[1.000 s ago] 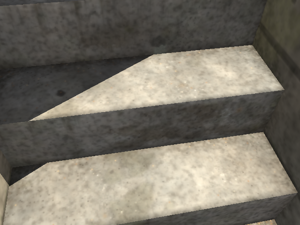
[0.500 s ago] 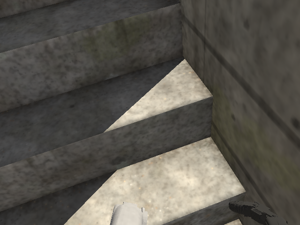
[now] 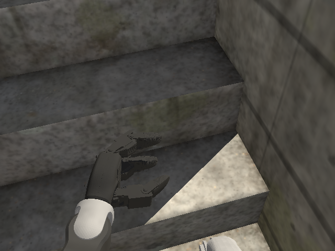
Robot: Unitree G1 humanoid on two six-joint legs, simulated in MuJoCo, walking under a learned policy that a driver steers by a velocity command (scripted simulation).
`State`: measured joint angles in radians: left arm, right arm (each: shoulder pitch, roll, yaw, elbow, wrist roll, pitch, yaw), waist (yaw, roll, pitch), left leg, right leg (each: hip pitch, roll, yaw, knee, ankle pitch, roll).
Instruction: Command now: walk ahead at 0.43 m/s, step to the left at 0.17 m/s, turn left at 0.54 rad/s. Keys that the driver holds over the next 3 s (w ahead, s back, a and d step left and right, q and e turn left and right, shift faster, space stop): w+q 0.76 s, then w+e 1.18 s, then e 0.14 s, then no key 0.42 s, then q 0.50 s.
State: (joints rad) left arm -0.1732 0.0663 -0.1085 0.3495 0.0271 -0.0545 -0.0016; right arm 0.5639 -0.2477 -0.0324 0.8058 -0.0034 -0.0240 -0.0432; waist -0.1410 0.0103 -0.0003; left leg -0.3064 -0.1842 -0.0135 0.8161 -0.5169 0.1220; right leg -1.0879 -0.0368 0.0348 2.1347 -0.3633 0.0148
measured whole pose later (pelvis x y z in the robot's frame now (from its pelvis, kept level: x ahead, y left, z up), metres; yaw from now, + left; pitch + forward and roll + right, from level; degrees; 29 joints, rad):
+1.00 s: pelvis +0.47 +0.17 +0.43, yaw +27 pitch -1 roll -2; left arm 0.10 0.19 0.00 0.64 -0.01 -0.06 0.00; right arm 0.42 -0.15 0.02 0.91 -0.04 -0.07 0.00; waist 0.01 -0.07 -0.03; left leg -0.41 0.01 0.07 0.80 -0.37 0.07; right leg -1.05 0.17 0.34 2.28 0.02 -0.12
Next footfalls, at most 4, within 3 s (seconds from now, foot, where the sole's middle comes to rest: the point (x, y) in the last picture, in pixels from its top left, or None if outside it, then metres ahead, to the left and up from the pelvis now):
0.24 right None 0.26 -0.14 -0.53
0.74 left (63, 210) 0.51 0.27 -0.32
1.36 right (88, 93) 0.74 0.16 -0.12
1.78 left None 0.97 0.43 0.09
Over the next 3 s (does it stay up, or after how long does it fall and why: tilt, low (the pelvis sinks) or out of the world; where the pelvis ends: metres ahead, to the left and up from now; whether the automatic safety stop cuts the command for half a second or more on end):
stays up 1.21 0.19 1.06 its command is cut before an obstacle after 0.8 s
